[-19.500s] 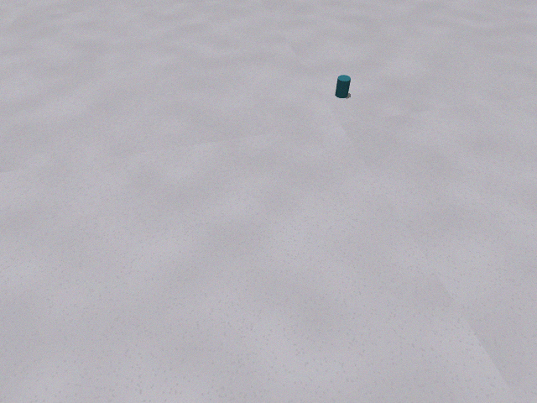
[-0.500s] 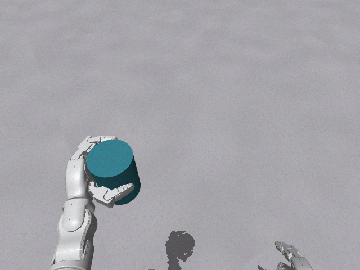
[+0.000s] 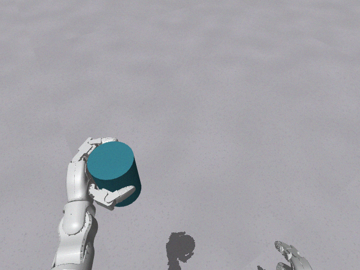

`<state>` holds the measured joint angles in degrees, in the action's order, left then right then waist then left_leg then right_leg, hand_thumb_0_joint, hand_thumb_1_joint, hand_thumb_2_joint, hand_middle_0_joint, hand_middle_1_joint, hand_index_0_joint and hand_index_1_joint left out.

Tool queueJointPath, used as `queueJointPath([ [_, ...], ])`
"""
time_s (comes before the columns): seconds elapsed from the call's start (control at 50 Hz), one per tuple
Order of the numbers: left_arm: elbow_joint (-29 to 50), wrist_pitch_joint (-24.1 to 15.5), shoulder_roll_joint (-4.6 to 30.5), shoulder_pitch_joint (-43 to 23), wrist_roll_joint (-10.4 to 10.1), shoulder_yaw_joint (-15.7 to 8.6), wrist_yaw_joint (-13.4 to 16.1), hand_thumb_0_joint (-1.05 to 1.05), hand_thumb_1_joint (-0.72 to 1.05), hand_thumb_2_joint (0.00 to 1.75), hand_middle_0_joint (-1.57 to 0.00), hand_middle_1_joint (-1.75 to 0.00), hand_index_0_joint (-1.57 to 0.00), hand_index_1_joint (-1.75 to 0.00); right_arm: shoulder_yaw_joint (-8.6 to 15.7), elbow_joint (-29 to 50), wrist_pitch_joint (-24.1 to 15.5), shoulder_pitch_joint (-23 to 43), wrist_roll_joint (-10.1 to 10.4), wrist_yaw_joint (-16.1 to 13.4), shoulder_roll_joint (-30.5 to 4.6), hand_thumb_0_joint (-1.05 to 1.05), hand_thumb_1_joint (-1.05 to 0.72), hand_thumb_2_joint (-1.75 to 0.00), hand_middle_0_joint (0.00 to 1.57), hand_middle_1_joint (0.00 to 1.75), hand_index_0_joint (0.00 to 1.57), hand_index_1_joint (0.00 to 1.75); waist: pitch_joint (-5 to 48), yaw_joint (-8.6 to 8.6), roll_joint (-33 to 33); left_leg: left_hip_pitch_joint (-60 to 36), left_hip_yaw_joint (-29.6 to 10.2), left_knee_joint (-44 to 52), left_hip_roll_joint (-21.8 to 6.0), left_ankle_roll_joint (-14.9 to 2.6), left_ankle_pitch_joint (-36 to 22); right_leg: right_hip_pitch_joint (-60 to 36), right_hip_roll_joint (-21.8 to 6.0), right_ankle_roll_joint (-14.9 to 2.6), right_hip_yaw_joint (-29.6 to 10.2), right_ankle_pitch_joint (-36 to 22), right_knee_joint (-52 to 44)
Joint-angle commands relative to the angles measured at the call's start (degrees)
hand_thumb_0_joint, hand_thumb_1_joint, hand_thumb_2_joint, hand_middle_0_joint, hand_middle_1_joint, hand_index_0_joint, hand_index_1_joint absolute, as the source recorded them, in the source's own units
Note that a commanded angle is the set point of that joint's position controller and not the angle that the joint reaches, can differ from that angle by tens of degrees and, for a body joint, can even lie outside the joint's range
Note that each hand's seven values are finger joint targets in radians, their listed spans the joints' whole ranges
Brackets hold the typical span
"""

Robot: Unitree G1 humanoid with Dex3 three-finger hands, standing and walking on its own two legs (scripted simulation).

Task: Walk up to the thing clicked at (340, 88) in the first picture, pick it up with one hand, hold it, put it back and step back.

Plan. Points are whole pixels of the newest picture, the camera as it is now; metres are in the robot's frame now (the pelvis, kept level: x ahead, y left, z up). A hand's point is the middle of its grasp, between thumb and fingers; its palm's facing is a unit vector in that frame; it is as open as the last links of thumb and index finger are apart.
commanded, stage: hold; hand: left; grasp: from the side
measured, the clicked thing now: (117, 175) +0.32 +0.16 +0.04
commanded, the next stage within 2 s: crouch in 1.60 s
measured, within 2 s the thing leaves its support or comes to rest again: neither
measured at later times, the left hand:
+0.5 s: hand (110, 176) +0.31 +0.17 +0.06, palm faces +0.14 -0.99 +0.00, open 11.9 cm
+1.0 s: hand (111, 179) +0.30 +0.17 +0.05, palm faces +0.15 -0.99 +0.00, open 11.9 cm
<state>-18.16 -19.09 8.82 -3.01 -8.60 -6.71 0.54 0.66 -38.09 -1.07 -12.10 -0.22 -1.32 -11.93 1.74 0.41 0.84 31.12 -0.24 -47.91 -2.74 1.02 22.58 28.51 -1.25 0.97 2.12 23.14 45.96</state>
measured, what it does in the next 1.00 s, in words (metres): stands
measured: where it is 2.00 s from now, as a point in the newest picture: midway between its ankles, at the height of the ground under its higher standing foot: outside the picture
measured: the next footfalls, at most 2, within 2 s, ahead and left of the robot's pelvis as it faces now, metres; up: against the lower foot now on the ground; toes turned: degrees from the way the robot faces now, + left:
none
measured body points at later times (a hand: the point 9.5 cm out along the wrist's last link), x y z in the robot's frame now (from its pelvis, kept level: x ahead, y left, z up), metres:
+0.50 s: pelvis +0.00 +0.00 +0.00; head +0.03 +0.01 +0.45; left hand +0.29 +0.22 +0.06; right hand +0.14 -0.24 -0.11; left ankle +0.02 +0.13 -0.70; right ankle +0.00 -0.13 -0.70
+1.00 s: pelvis -0.01 +0.00 +0.00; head +0.02 +0.00 +0.45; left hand +0.29 +0.22 +0.06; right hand +0.13 -0.24 -0.11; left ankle +0.02 +0.13 -0.70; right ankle +0.00 -0.13 -0.70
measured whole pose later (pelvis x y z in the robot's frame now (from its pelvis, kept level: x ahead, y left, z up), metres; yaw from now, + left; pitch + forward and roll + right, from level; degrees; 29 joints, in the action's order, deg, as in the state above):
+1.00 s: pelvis -0.01 +0.00 +0.00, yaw +0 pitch +5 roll -1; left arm -20.3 -20.5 8.8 -3.5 -8.5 -6.7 0.1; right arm 0.7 -38.1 -1.3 -11.9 -0.4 -0.9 -12.1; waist 1.3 0.6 0.8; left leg 31.4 -0.4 -48.0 -2.7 1.1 21.6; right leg 28.9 -1.3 0.9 2.2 22.3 46.3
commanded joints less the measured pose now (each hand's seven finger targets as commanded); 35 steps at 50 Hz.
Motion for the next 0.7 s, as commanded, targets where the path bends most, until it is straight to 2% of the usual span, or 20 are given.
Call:
queueJointPath([
  [0.0, 13.14, -4.58, 6.60, -14.26, -0.56, -3.42, 0.28, 0.00, -0.05, 1.11, -1.15, -1.30, -1.17, -1.30, 2.56, 6.82, -2.65, 1.63, 0.24, -0.46, -7.53, 0.00, -0.92, -0.90, 0.20, 0.30, 0.20, 0.30, 15.79, 0.20, -0.87, -8.30, 0.55, 6.16, 1.88, -0.97, -14.89, -6.54, 1.32, -0.81, 0.32, -17.89, -6.06],
  [0.02, 11.70, -4.41, 5.79, -14.03, -0.49, -2.71, 0.23, 0.00, -0.03, 1.11, -1.14, -1.30, -1.17, -1.29, 2.51, 6.99, -2.53, 1.55, 0.30, -0.38, -7.42, 0.00, -0.91, -0.90, 0.20, 0.30, 0.20, 0.30, 14.55, 0.71, -1.13, -7.76, 0.63, 6.18, 1.89, -1.01, -14.61, -5.77, 1.32, -0.80, 0.34, -17.76, -6.15],
  [0.04, 12.39, -4.77, 5.71, -14.00, -0.36, -2.45, 0.05, 0.00, -0.04, 1.12, -1.15, -1.30, -1.17, -1.30, 2.39, 7.01, -2.58, 1.73, 0.11, -0.26, -7.17, 0.00, -0.92, -0.90, 0.20, 0.30, 0.20, 0.30, 14.10, 0.35, -0.75, -7.27, 0.72, 6.09, 1.97, -1.01, -14.13, -5.88, 1.18, -0.76, 0.30, -17.29, -6.17],
  [0.06, 11.30, -4.75, 5.93, -13.42, -0.31, -3.04, 0.19, 0.00, -0.03, 1.13, -1.15, -1.31, -1.17, -1.31, 2.66, 6.76, -2.54, 1.56, 0.14, -0.25, -7.58, 0.00, -0.91, -0.90, 0.20, 0.30, 0.20, 0.30, 14.27, 0.44, -0.52, -7.70, 0.57, 6.22, 1.84, -0.94, -14.36, -5.38, 1.32, -0.90, 0.43, -17.26, -5.78],
  [0.12, 15.37, -5.76, 6.77, -16.15, -0.22, -2.70, -0.06, 0.00, -0.01, 1.12, -1.15, -1.30, -1.17, -1.30, 2.61, 7.41, -2.46, 1.84, 0.06, -0.06, -7.50, 0.00, -0.91, -0.90, 0.20, 0.30, 0.20, 0.30, 15.70, 0.17, 1.64, -9.39, 0.20, 6.91, 1.70, -0.55, -13.97, -5.71, 1.53, -1.27, 0.75, -15.95, -5.60],
  [0.18, 10.40, -5.21, 5.33, -13.28, -0.51, -2.35, -0.34, 0.00, -0.04, 1.13, -1.16, -1.32, -1.18, -1.32, 2.65, 6.96, -2.48, 1.89, 0.29, -0.06, -7.57, 0.00, -0.92, -0.91, 0.20, 0.30, 0.20, 0.30, 14.45, 0.61, -0.46, -8.33, 0.13, 6.56, 1.61, -0.78, -13.86, -4.83, 1.57, -1.13, 0.69, -16.05, -5.73],
  [0.24, 13.78, -5.99, 6.14, -16.09, -0.63, -2.38, -0.25, 0.00, -0.03, 1.12, -1.15, -1.30, -1.17, -1.30, 2.70, 7.07, -2.58, 1.89, 0.09, 0.07, -7.67, 0.00, -0.92, -0.91, 0.20, 0.30, 0.20, 0.30, 15.14, 0.63, 1.16, -8.83, 0.14, 6.51, 1.59, -0.65, -14.06, -4.55, 1.56, -1.24, 0.74, -16.06, -5.39],
  [0.26, 12.81, -5.74, 6.04, -14.81, -0.34, -2.20, -0.23, 0.00, -0.04, 1.11, -1.15, -1.31, -1.17, -1.30, 2.75, 7.26, -2.51, 1.75, 0.11, 0.03, -7.73, 0.00, -0.92, -0.91, 0.20, 0.30, 0.20, 0.30, 14.98, 0.61, 0.73, -8.79, 0.24, 6.59, 1.66, -0.68, -13.70, -4.69, 1.59, -1.19, 0.69, -15.80, -5.73],
  [0.28, 14.08, -5.89, 5.25, -15.41, -0.26, -1.15, -0.37, 0.00, -0.03, 1.12, -1.15, -1.30, -1.17, -1.30, 2.80, 7.70, -2.76, 2.35, 0.17, 0.07, -7.83, 0.00, -0.92, -0.91, 0.20, 0.30, 0.20, 0.30, 14.40, 0.86, -0.12, -8.83, 0.30, 7.08, 1.64, -0.70, -11.78, -4.34, 1.66, -1.21, 0.77, -14.08, -5.99],
  [0.34, 13.42, -6.06, 6.77, -13.90, -0.42, -2.93, -0.32, 0.00, -0.06, 1.13, -1.16, -1.32, -1.19, -1.32, 2.71, 7.67, -2.72, 2.65, 0.27, 0.20, -7.76, 0.00, -0.92, -0.91, 0.20, 0.30, 0.20, 0.30, 14.44, -0.07, -0.02, -7.96, 0.04, 7.42, 1.78, -0.81, -10.33, -5.18, 1.55, -1.28, 0.86, -12.47, -6.25],
  [0.36, 14.06, -6.12, 7.07, -14.99, -0.44, -2.95, -0.25, 0.00, -0.04, 1.13, -1.17, -1.33, -1.19, -1.32, 2.75, 7.53, -2.68, 2.29, 0.27, 0.18, -7.83, 0.00, -0.92, -0.91, 0.20, 0.30, 0.20, 0.30, 15.88, 0.12, 0.68, -8.54, 0.15, 7.15, 1.80, -0.82, -11.29, -5.76, 1.47, -1.26, 0.66, -13.49, -6.19],
  [0.44, 11.42, -5.39, 4.75, -13.01, -0.52, -1.49, -0.24, 0.00, -0.03, 1.15, -1.16, -1.32, -1.18, -1.32, 2.68, 7.24, -2.70, 2.14, 0.29, -0.07, -7.76, 0.00, -0.92, -0.91, 0.20, 0.30, 0.20, 0.30, 13.79, 0.94, -0.80, -8.56, 0.11, 7.14, 1.59, -0.87, -12.46, -4.29, 1.63, -1.10, 0.89, -14.81, -6.00],
  [0.48, 14.67, -5.92, 6.61, -16.06, -0.62, -2.78, -0.14, 0.00, -0.03, 1.13, -1.14, -1.30, -1.16, -1.30, 2.59, 7.52, -2.74, 2.34, 0.21, -0.08, -7.64, 0.00, -0.91, -0.91, 0.20, 0.30, 0.20, 0.30, 14.62, 0.58, 0.82, -8.51, 0.39, 6.76, 1.78, -0.83, -12.52, -4.69, 1.39, -1.10, 0.53, -15.06, -6.17],
  [0.5, 12.23, -5.57, 5.55, -13.61, -0.32, -1.84, -0.23, 0.00, -0.03, 1.14, -1.14, -1.31, -1.16, -1.31, 2.61, 7.42, -2.74, 2.16, 0.20, 0.01, -7.72, 0.00, -0.91, -0.91, 0.20, 0.30, 0.20, 0.30, 14.10, 0.62, -0.23, -8.58, 0.16, 7.26, 1.68, -0.80, -11.65, -4.65, 1.54, -1.14, 0.84, -14.02, -6.11],
  [0.52, 14.37, -5.85, 5.60, -15.47, -0.41, -1.43, -0.28, 0.00, -0.04, 1.15, -1.15, -1.32, -1.17, -1.32, 2.43, 7.70, -2.81, 2.63, 0.21, 0.00, -7.48, 0.00, -0.91, -0.91, 0.20, 0.30, 0.20, 0.30, 13.67, 0.56, 0.67, -8.38, 0.44, 7.30, 1.87, -0.85, -10.80, -4.52, 1.36, -1.11, 0.60, -13.37, -6.52],
  [0.56, 12.12, -5.69, 6.24, -14.08, -0.39, -2.73, -0.11, 0.00, -0.04, 1.15, -1.16, -1.33, -1.17, -1.33, 2.60, 7.45, -2.87, 2.46, 0.32, -0.06, -7.80, 0.00, -0.92, -0.91, 0.20, 0.30, 0.20, 0.30, 13.79, 0.34, -1.02, -8.24, 0.23, 7.61, 1.81, -0.90, -9.81, -4.95, 1.49, -1.13, 0.80, -12.21, -6.66],
  [0.58, 13.91, -5.95, 7.08, -15.95, -0.38, -2.95, -0.10, 0.00, -0.04, 1.14, -1.14, -1.31, -1.16, -1.31, 2.55, 7.73, -2.75, 2.84, 0.28, -0.18, -7.67, 0.00, -0.91, -0.91, 0.20, 0.30, 0.20, 0.30, 14.77, 0.37, -0.19, -8.20, 0.47, 7.46, 1.95, -0.99, -10.01, -5.03, 1.38, -1.10, 0.52, -12.64, -6.88],
  [0.64, 11.41, -5.36, 4.33, -13.15, -0.54, -1.12, -0.34, 0.00, -0.05, 1.15, -1.16, -1.34, -1.18, -1.34, 2.54, 7.70, -2.84, 2.98, 0.36, -0.13, -7.76, 0.00, -0.92, -0.91, 0.20, 0.30, 0.20, 0.30, 12.34, 0.86, -0.68, -8.08, 0.41, 7.92, 1.78, -0.87, -9.48, -3.64, 1.58, -1.20, 0.85, -12.08, -6.82],
  [0.66, 12.16, -5.54, 5.61, -15.26, -0.46, -1.83, -0.26, 0.00, -0.05, 1.14, -1.14, -1.31, -1.16, -1.31, 2.58, 7.36, -2.86, 2.46, 0.18, -0.15, -7.87, 0.00, -0.91, -0.91, 0.20, 0.30, 0.20, 0.30, 13.60, 1.03, 0.51, -8.46, 0.38, 7.55, 1.84, -0.89, -9.92, -3.84, 1.44, -1.17, 0.62, -12.55, -6.75],
  [0.68, 11.81, -5.55, 5.49, -13.93, -0.54, -2.26, -0.09, 0.00, -0.03, 1.14, -1.14, -1.31, -1.16, -1.31, 2.57, 7.40, -2.94, 2.68, 0.26, -0.10, -7.77, 0.00, -0.91, -0.91, 0.20, 0.30, 0.20, 0.30, 13.59, 0.37, -0.74, -8.01, 0.23, 7.51, 1.78, -0.87, -10.28, -4.75, 1.47, -1.19, 0.80, -12.78, -6.58],
])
